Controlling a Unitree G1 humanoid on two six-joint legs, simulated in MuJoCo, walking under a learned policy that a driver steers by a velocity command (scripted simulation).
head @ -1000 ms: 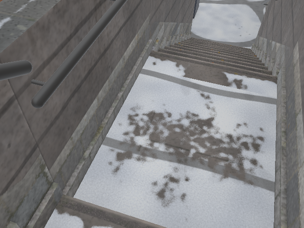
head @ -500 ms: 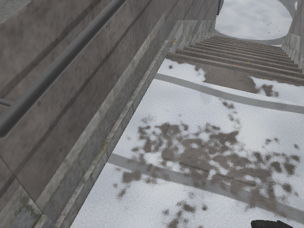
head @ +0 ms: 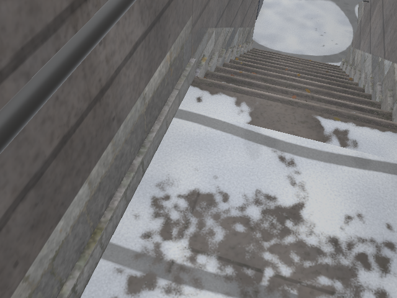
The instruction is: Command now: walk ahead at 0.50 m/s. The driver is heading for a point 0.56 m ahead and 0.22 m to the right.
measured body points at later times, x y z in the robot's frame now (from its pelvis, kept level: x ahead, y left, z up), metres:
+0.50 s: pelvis +0.33 -0.11 -0.15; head +0.35 -0.12 +0.30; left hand +0.33 +0.13 -0.29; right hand +0.43 -0.37 -0.28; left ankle +0.36 +0.04 -0.77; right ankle +0.30 -0.21 -0.88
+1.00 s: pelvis +0.51 -0.10 -0.14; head +0.53 -0.08 +0.30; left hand +0.60 +0.16 -0.29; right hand +0.62 -0.35 -0.26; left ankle +0.58 -0.01 -0.88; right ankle +0.53 -0.27 -0.87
